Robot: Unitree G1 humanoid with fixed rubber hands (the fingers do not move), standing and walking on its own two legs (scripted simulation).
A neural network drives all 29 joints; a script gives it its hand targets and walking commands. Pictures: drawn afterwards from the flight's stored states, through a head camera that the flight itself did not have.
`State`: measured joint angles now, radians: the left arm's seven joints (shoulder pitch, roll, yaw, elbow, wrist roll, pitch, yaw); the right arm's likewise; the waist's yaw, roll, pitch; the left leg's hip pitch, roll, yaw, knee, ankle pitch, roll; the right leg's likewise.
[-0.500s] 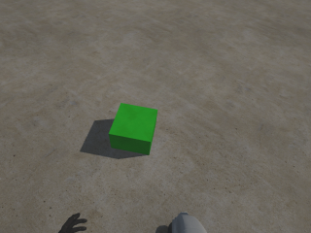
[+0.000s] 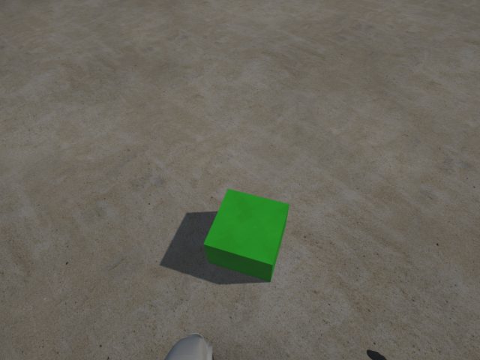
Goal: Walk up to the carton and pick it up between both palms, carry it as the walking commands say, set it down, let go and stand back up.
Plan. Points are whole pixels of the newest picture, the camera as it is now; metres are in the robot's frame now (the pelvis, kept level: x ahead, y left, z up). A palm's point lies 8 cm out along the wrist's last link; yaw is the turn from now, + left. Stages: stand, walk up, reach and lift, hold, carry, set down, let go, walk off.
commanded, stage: walk up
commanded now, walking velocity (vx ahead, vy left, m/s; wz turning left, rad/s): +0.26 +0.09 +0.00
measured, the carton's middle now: (248, 233) +0.70 +0.04 -0.69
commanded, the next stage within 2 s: none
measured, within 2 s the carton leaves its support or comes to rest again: neither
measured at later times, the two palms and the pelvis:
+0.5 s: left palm (123, 314) +0.21 +0.27 -0.15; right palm out of the picture +0.08 -0.21 -0.14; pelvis +0.13 +0.02 -0.01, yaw +0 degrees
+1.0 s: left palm (127, 343) +0.16 +0.24 -0.15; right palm out of the picture +0.14 -0.22 -0.15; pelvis +0.15 +0.01 +0.00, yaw +0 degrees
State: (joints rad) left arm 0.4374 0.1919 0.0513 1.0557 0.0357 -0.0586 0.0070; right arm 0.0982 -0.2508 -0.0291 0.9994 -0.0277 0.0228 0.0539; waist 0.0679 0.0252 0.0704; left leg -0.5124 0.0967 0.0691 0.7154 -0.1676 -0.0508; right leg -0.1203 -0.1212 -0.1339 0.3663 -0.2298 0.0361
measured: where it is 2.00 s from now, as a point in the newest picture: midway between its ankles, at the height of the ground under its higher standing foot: (217, 358)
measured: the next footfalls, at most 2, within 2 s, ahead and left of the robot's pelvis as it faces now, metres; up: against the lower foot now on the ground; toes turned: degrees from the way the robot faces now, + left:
left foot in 0.10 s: +0.16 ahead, +0.16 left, +0.00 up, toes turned +4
right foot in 0.52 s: +0.23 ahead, -0.11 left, +0.00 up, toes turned -5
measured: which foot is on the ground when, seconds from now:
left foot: up 0.00-0.08, down 0.10-1.00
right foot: down 0.00-0.10, up 0.12-0.50, down 0.52-1.00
